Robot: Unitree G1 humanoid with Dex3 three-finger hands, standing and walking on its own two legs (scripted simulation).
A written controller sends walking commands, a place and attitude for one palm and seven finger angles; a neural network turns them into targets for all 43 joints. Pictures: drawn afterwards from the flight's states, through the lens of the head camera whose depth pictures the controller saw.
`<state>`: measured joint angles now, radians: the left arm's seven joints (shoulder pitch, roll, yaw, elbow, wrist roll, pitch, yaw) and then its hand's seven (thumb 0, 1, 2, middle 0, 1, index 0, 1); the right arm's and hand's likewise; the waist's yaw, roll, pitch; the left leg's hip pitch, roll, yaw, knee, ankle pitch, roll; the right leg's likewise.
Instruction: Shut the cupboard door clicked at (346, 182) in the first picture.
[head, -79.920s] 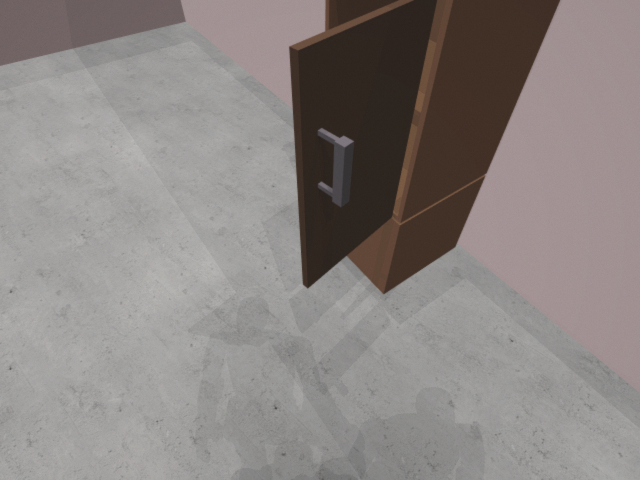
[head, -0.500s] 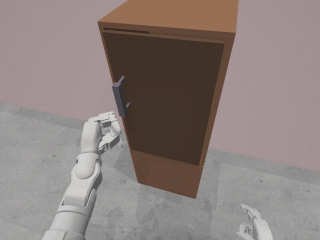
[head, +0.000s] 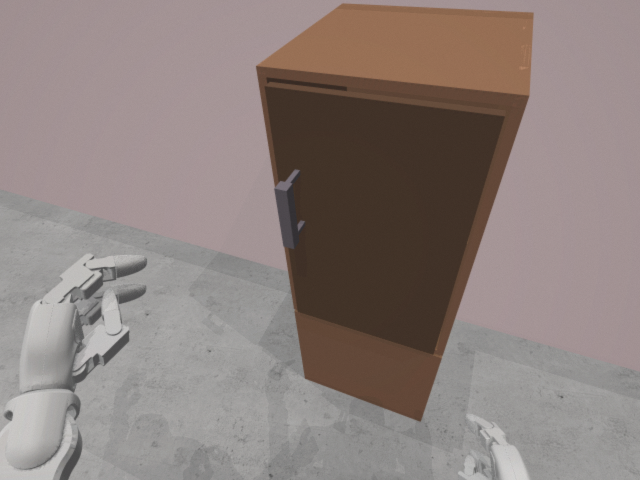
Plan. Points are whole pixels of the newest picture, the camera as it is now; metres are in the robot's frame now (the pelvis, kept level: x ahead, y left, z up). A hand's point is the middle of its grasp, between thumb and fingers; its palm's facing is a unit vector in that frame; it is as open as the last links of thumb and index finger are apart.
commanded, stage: draw the hand back to the body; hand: left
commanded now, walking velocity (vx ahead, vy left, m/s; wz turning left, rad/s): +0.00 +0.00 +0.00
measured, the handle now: (293, 209) +0.56 +0.12 +0.03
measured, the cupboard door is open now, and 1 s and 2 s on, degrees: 0 0 0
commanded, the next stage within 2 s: step back with the hand held close in 0.50 s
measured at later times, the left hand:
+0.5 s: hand (78, 351) +0.19 +0.25 +0.16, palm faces +0.45 -0.80 -0.39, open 7.4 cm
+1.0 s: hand (57, 365) +0.17 +0.27 +0.16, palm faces +0.40 -0.76 -0.52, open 7.4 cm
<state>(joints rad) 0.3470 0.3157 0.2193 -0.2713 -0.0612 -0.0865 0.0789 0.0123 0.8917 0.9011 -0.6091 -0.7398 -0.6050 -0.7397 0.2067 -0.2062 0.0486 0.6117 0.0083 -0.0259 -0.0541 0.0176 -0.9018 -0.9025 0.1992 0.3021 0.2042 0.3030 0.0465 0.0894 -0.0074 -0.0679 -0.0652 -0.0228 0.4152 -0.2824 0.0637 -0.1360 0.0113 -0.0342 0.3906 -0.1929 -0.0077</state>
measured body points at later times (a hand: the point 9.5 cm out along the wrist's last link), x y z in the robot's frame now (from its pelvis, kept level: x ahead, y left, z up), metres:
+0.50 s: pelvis +0.00 -0.01 +0.00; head -0.03 -0.03 +0.45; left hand +0.16 +0.29 +0.18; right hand +0.19 -0.22 -0.08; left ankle -0.03 +0.07 -0.74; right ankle +0.02 -0.12 -0.74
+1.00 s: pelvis -0.03 +0.00 -0.01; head -0.02 -0.01 +0.44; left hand +0.14 +0.30 +0.19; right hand +0.14 -0.26 -0.10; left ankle -0.03 +0.07 -0.74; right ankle +0.02 -0.12 -0.74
